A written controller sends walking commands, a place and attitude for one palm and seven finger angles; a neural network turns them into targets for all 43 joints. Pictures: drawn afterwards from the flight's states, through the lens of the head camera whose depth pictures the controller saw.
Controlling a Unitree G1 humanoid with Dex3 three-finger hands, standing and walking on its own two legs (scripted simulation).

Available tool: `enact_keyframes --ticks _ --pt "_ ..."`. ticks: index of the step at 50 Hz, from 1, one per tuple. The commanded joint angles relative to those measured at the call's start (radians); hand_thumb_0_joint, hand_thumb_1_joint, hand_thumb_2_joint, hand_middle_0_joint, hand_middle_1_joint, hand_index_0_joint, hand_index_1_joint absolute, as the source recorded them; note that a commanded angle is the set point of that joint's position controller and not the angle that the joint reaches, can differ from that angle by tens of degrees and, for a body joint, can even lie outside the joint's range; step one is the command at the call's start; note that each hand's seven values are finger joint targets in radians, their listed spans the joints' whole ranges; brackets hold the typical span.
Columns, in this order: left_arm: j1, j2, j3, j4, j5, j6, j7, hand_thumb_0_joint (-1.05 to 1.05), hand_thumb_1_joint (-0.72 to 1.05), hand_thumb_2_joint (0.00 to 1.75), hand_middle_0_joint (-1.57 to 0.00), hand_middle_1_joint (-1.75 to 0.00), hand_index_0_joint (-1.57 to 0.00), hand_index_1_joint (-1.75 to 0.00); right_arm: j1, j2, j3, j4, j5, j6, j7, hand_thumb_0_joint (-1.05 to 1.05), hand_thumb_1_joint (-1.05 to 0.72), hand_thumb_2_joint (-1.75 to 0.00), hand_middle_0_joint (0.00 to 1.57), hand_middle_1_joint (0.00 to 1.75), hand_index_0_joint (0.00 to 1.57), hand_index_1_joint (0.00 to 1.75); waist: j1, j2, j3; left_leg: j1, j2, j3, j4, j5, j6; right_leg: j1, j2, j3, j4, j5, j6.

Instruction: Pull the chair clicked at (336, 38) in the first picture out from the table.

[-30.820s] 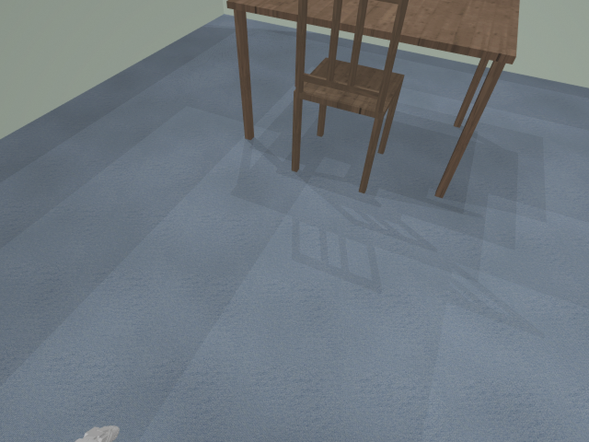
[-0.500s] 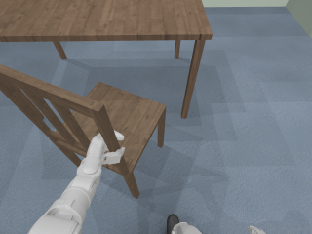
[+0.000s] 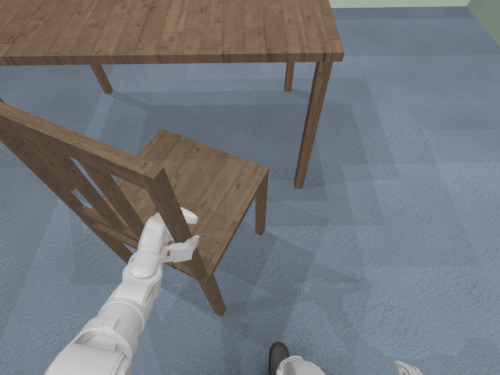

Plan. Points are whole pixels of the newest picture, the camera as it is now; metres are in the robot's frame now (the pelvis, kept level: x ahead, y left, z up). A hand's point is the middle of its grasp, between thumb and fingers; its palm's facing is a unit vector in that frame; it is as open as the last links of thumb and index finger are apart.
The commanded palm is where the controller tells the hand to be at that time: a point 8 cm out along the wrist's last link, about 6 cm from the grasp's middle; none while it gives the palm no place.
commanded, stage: step backward, pulling the chair out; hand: left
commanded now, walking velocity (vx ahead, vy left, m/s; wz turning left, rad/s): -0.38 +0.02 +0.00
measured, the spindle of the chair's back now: (87, 190) +0.47 +0.34 -0.06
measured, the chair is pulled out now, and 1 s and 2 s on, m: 0.37 0.37 0.37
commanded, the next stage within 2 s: stop walking, hand still on the chair in 0.60 s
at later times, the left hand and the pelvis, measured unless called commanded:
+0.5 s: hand (186, 244) +0.35 +0.12 -0.06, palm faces -0.08 -0.97 -0.24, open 6.3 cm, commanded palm +0.34 +0.17 -0.05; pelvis +0.00 +0.00 +0.00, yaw -1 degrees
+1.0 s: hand (185, 245) +0.34 +0.12 -0.06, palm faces -0.08 -0.97 -0.21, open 6.2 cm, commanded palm +0.33 +0.17 -0.04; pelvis +0.03 +0.01 +0.01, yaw -1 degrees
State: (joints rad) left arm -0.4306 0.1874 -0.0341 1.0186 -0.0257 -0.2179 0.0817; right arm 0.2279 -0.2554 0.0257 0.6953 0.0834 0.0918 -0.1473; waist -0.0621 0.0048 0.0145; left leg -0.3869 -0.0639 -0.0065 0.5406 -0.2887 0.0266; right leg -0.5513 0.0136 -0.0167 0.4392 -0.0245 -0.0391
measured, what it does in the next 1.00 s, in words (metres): stands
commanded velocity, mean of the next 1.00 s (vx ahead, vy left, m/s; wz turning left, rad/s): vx -0.26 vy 0.01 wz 0.01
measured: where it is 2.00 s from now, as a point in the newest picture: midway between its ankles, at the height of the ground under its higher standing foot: outside the picture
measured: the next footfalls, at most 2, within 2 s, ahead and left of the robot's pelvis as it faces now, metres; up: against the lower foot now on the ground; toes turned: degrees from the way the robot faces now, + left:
none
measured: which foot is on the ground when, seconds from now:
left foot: down 0.00-1.00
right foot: down 0.00-1.00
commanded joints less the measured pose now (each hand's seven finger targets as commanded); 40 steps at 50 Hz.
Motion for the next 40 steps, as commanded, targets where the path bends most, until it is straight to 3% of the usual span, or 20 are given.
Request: enact_keyframes --ticks 1,5,13,14,25,34,35,36,40 --pt "-0.311 0.176 0.030 -0.218 0.011 -0.067 0.024 0.00 0.90 0.90 -0.50 -1.45 -0.50 -1.45 0.028 -0.119 -0.038 -0.101 -0.005 -0.024 -0.011 0.00 -0.90 -0.90 0.20 0.30 0.20 0.30 0.021 0.010 -0.406 0.008 0.117 -0.084 -0.098 0.171 0.001 0.360 -0.093 0.099 0.004 0.002 0.050" --pt "-0.299 0.182 0.033 -0.224 0.009 -0.061 0.022 0.00 0.90 0.90 -0.50 -1.45 -0.50 -1.45 0.031 -0.123 -0.043 -0.111 -0.006 -0.017 -0.011 0.00 -0.90 -0.90 0.20 0.30 0.20 0.30 0.020 0.026 -0.387 0.001 0.112 -0.079 -0.093 0.130 0.000 0.349 -0.099 0.107 -0.007 -0.023 0.041" --pt "-0.306 0.179 0.031 -0.227 0.005 -0.061 0.022 0.00 0.90 0.90 -0.50 -1.45 -0.50 -1.45 0.041 -0.121 -0.042 -0.112 -0.004 -0.020 -0.009 0.00 -0.90 -0.90 0.20 0.30 0.20 0.30 0.016 0.000 -0.380 0.017 0.107 -0.069 -0.079 0.114 -0.001 0.337 -0.102 0.116 -0.026 -0.031 0.036" --pt "-0.307 0.191 0.035 -0.227 0.007 -0.062 0.024 0.00 0.90 0.90 -0.50 -1.45 -0.50 -1.45 0.042 -0.131 -0.044 -0.114 -0.006 -0.021 -0.011 0.00 -0.90 -0.90 0.20 0.30 0.20 0.30 0.014 0.027 -0.375 0.017 0.105 -0.071 -0.082 0.122 0.001 0.323 -0.098 0.115 -0.026 -0.027 0.039" --pt "-0.307 0.182 0.036 -0.208 0.010 -0.067 0.025 0.00 0.90 0.90 -0.50 -1.45 -0.50 -1.45 0.055 -0.124 -0.044 -0.095 -0.008 -0.027 -0.012 0.00 -0.90 -0.90 0.20 0.30 0.20 0.30 0.016 -0.005 -0.388 0.021 0.109 -0.077 -0.076 0.156 -0.001 0.317 -0.099 0.108 -0.003 0.005 0.038" --pt "-0.310 0.198 0.042 -0.208 0.012 -0.068 0.027 0.00 0.90 0.90 -0.50 -1.45 -0.50 -1.45 0.056 -0.130 -0.048 -0.098 -0.005 -0.023 -0.009 0.00 -0.90 -0.90 0.20 0.30 0.20 0.30 0.011 -0.033 -0.385 0.023 0.080 -0.063 -0.055 0.077 0.000 0.309 -0.129 0.136 -0.067 -0.064 0.033" --pt "-0.297 0.185 0.034 -0.199 0.013 -0.067 0.026 0.00 0.90 0.90 -0.50 -1.45 -0.50 -1.45 0.057 -0.128 -0.046 -0.095 -0.004 -0.021 -0.008 0.00 -0.90 -0.90 0.20 0.30 0.20 0.30 0.012 -0.024 -0.384 0.027 0.084 -0.067 -0.059 0.084 0.000 0.310 -0.126 0.131 -0.064 -0.062 0.033" --pt "-0.308 0.207 0.050 -0.370 0.012 -0.080 0.026 0.00 0.90 0.90 -0.50 -1.45 -0.50 -1.45 0.049 -0.113 -0.047 -0.146 -0.012 -0.012 -0.003 0.00 -0.90 -0.90 0.20 0.30 0.20 0.30 0.025 -0.013 -0.427 0.031 0.097 -0.081 -0.086 0.074 0.004 0.393 -0.120 0.134 -0.053 -0.072 0.040" --pt "-0.240 0.167 0.035 -0.374 0.002 -0.041 0.025 0.00 0.90 0.90 -0.50 -1.45 -0.50 -1.45 0.011 -0.099 -0.032 -0.196 -0.010 0.004 -0.012 0.00 -0.90 -0.90 0.20 0.30 0.20 0.30 0.032 0.035 -0.412 0.025 0.125 -0.090 -0.154 -0.015 0.017 0.441 -0.084 0.107 -0.033 -0.170 0.049"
